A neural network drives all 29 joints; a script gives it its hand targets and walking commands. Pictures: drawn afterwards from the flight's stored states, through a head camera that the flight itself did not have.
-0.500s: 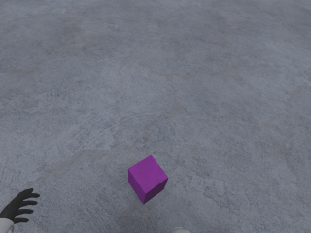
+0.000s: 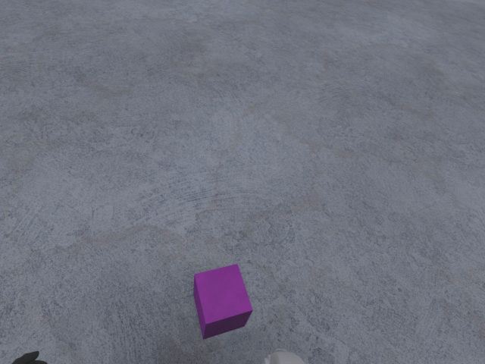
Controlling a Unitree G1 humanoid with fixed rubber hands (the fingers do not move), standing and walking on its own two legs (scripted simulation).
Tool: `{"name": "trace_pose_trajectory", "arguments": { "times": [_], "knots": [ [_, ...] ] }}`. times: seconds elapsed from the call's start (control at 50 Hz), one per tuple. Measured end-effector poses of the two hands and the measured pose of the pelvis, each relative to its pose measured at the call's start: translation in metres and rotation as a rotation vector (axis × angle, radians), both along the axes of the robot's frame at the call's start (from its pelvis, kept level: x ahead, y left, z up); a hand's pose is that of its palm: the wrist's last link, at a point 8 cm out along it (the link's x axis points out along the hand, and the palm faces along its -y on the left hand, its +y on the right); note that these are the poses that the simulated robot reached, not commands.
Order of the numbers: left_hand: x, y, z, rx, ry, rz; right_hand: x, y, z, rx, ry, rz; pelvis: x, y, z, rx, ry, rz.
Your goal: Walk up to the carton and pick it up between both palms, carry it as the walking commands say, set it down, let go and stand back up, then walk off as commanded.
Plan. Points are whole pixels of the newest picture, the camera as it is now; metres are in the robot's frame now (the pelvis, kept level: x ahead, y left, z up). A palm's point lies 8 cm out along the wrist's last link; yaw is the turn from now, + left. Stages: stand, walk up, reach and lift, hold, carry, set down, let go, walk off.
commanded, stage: walk up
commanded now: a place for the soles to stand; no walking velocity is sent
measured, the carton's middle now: (220, 301) +0.46 +0.00 -0.64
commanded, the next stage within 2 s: none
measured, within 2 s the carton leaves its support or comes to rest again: neither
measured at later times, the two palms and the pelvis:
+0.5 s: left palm out of the picture +0.00 +0.21 -0.06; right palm (473, 335) +0.24 -0.46 -0.08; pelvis +0.04 -0.16 +0.00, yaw +16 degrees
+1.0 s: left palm out of the picture +0.01 +0.19 -0.07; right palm (443, 308) +0.28 -0.40 -0.07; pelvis +0.05 -0.15 +0.02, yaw +21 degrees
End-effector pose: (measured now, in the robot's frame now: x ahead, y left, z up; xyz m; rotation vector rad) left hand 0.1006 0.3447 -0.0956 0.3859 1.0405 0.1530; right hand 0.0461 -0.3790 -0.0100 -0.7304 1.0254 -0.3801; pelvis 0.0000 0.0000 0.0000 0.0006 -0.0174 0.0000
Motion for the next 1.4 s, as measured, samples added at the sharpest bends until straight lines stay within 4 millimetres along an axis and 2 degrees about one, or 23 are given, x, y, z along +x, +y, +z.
{"name": "trace_pose_trajectory", "arguments": {
  "times": [0.08, 0.14, 0.18, 0.24, 0.3, 0.36, 0.48, 0.56, 0.72, 0.78, 0.98, 1.16, 1.4],
  "knots": [
    [0.019, -0.038, -0.004, 0.007, -0.052, 0.012, 0.019, -0.048, -0.002, -0.032, 0.001, 0.044, 0.007, -0.043, -0.011, -0.012, 0.007, 0.042],
    [0.032, -0.072, -0.007, 0.025, -0.102, 0.03, 0.038, -0.091, -0.013, -0.041, 0.002, 0.073, 0.012, -0.083, -0.023, -0.021, 0.01, 0.076],
    [0.03, -0.094, -0.011, 0.045, -0.122, 0.047, 0.055, -0.117, -0.028, -0.039, 0.002, 0.086, 0.015, -0.107, -0.034, -0.02, 0.01, 0.099],
    [0.012, -0.125, -0.011, 0.03, -0.104, 0.108, 0.085, -0.128, -0.045, 0.023, -0.014, 0.098, 0.018, -0.129, -0.03, -0.005, -0.001, 0.141],
    [-0.011, -0.144, -0.001, 0.039, -0.068, 0.177, 0.11, -0.122, -0.058, 0.115, 0.01, 0.159, 0.024, -0.142, -0.019, 0.008, -0.005, 0.176],
    [-0.038, -0.15, 0.012, 0.074, -0.025, 0.229, 0.131, -0.112, -0.067, 0.195, 0.05, 0.213, 0.031, -0.152, -0.009, 0.015, 0.0, 0.211],
    [-0.093, -0.138, 0.037, 0.176, 0.064, 0.326, 0.182, -0.085, -0.072, 0.292, 0.057, 0.309, 0.04, -0.161, 0.0, 0.025, 0.005, 0.274],
    [-0.113, -0.132, 0.04, 0.196, 0.086, 0.362, 0.214, -0.066, -0.07, 0.311, 0.005, 0.369, 0.041, -0.157, -0.002, 0.033, 0.005, 0.309],
    [-0.105, -0.157, 0.031, 0.143, 0.015, 0.395, 0.241, -0.045, -0.065, 0.358, -0.038, 0.395, 0.045, -0.16, 0.003, -0.001, -0.014, 0.352],
    [-0.104, -0.158, 0.027, 0.127, 0.011, 0.392, 0.245, -0.036, -0.063, 0.366, -0.042, 0.407, 0.045, -0.158, 0.004, 0.002, -0.015, 0.364],
    [-0.089, -0.152, 0.028, 0.083, -0.015, 0.415, 0.232, -0.025, -0.057, 0.365, 0.02, 0.388, 0.045, -0.151, 0.017, -0.023, -0.014, 0.368],
    [-0.082, -0.138, 0.033, 0.079, -0.011, 0.435, 0.227, -0.018, -0.054, 0.361, 0.064, 0.371, 0.045, -0.142, 0.024, -0.018, -0.015, 0.376],
    [-0.08, -0.142, 0.034, 0.052, 0.021, 0.464, 0.239, -0.008, -0.05, 0.37, 0.092, 0.371, 0.054, -0.14, 0.033, -0.015, -0.013, 0.39]
  ]
}}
